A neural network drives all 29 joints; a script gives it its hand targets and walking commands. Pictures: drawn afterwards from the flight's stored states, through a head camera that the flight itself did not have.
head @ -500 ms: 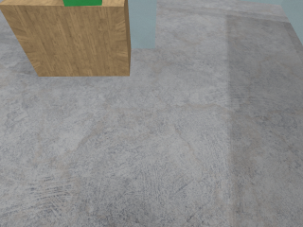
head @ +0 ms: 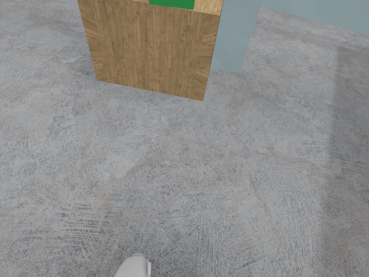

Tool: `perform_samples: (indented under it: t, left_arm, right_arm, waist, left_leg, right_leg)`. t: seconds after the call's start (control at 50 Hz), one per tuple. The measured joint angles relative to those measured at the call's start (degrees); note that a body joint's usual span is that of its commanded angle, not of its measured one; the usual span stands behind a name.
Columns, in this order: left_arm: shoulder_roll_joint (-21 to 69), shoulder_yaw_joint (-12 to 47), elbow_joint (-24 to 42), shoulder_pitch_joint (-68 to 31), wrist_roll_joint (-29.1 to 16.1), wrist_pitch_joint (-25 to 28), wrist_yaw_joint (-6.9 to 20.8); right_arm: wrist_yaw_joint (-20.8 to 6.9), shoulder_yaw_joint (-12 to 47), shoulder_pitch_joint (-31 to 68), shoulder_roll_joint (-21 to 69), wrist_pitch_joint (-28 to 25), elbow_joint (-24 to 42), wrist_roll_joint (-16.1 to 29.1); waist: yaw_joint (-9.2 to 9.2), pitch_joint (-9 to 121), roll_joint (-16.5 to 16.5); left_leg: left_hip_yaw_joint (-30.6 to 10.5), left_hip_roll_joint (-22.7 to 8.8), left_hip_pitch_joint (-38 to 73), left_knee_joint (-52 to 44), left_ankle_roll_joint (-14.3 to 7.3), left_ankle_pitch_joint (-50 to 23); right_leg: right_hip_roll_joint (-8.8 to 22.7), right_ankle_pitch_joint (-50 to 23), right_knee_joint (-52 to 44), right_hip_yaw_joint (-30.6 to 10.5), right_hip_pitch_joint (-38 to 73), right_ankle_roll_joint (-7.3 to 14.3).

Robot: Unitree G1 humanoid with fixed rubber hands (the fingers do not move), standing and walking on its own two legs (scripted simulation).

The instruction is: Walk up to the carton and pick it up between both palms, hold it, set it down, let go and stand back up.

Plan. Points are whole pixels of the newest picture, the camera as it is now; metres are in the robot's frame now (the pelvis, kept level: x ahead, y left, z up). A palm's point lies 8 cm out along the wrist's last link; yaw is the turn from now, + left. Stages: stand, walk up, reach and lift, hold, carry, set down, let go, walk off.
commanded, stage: walk up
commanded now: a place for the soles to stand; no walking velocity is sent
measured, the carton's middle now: out of the picture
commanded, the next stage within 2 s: none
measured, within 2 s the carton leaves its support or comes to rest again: neither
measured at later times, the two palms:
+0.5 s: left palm (91, 215) +0.27 +0.23 -0.09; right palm (295, 242) +0.23 -0.31 -0.13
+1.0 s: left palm (102, 198) +0.33 +0.22 -0.13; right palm (232, 119) +0.65 -0.18 -0.09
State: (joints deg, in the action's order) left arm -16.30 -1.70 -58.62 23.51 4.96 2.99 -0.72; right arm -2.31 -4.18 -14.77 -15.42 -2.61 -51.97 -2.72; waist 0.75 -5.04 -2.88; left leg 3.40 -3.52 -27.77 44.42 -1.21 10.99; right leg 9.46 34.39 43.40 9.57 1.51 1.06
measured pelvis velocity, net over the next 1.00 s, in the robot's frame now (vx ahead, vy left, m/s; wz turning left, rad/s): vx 0.45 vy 0.00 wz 0.25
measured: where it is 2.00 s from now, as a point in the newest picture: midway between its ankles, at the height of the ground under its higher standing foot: (166, 164)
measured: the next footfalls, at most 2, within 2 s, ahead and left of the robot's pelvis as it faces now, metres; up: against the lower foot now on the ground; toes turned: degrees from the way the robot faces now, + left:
right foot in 0.48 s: +0.37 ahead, -0.17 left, +0.00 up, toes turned -1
left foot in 0.96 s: +0.59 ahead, +0.13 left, +0.00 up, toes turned +18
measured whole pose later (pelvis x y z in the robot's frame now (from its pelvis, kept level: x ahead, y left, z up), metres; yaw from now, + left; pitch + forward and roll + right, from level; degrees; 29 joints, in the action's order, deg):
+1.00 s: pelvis +0.45 +0.00 +0.00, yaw +14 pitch -3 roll -1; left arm -14.4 0.8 -50.1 29.5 3.0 2.6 0.3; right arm -2.1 -1.3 -9.8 -10.9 -3.6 -41.7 -3.8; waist 2.4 -4.5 -1.3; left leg 4.8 -0.9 -29.2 42.1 -3.6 9.7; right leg 7.6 32.4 48.0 9.9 -3.7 0.5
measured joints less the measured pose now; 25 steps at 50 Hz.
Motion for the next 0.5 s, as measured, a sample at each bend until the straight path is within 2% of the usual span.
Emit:
perform_samples:
  t: [0.06, 0.1, 0.2, 0.3, 0.38, 0.44, 0.48, 0.5]
  left_arm:
    - [-1.41, 1.11, 4.07, -2.55, -2.08, -1.64, 1.85]
    - [-2.02, 1.64, 6.81, -5.14, -2.70, -1.40, 2.43]
    - [-1.49, 1.87, 11.69, -8.84, -2.77, -1.58, 3.25]
    - [-0.23, 1.75, 13.28, -8.41, -2.46, -2.39, 4.03]
    - [0.21, 1.39, 13.73, -6.87, -2.38, -2.20, 4.44]
    - [0.43, 0.94, 14.04, -5.39, -2.49, -1.58, 4.12]
    - [0.19, 0.47, 14.75, -3.91, -2.60, -0.65, 3.44]
    - [0.55, 0.11, 14.99, -3.63, -2.53, -0.08, 2.94]
  right_arm:
    - [1.59, 0.54, -2.12, 1.65, 0.74, 1.51, 2.26]
    - [2.55, 1.54, -3.81, 2.98, 1.38, 1.98, 2.36]
    - [2.69, 3.01, -7.94, 4.46, -0.08, 1.79, 1.40]
    - [2.72, 2.55, -11.03, 3.93, -0.94, 0.56, 1.38]
    - [2.51, 1.97, -11.72, 2.86, -1.45, -0.26, 0.79]
    - [1.92, 1.60, -10.99, 1.57, -1.25, 0.05, -0.13]
    - [1.47, 1.68, -10.65, 0.75, -0.70, 0.65, -0.73]
    - [1.24, 1.84, -10.23, 0.10, -0.36, 0.93, -0.83]
  waist:
    - [-1.38, -0.65, -1.43]
    - [-1.67, -1.16, -1.98]
    - [-2.42, 0.54, -1.72]
    - [-3.10, 3.85, -0.10]
    - [-2.90, 5.38, 1.08]
    - [-2.78, 5.56, 2.04]
    - [-2.55, 5.64, 2.71]
    - [-1.96, 5.28, 4.08]
  left_leg:
    - [0.07, 2.93, -0.26, 4.71, -0.80, 5.39]
    - [-0.03, 3.93, 1.84, 3.50, -1.22, 6.19]
    - [-0.28, 4.75, 7.97, -2.57, -1.87, 6.45]
    - [-1.27, 4.78, 13.28, -7.49, -1.78, 8.14]
    - [-2.25, 4.07, 17.21, -9.72, -0.56, 10.24]
    - [-2.95, 2.92, 19.45, -8.32, 0.36, 13.84]
    - [-3.91, 1.70, 19.44, -3.79, -0.27, 18.56]
    - [-5.29, 0.63, 17.91, 1.36, -1.07, 21.18]
  right_leg:
    - [-2.63, -2.65, 24.97, -8.60, -12.21, 1.14]
    - [-4.20, -4.24, 32.14, -9.90, -19.73, 0.91]
    - [-4.69, -6.36, 24.28, -8.57, -32.21, -1.34]
    - [-3.85, -16.04, 18.04, -8.98, -38.38, -2.93]
    - [-2.84, -22.21, 11.09, -9.86, -37.50, -2.87]
    - [-2.59, -21.73, 3.13, -9.07, -32.50, -1.75]
    - [-3.41, -20.13, -1.65, -7.63, -27.54, -1.21]
    - [-4.53, -19.86, 0.15, -6.56, -27.74, -1.31]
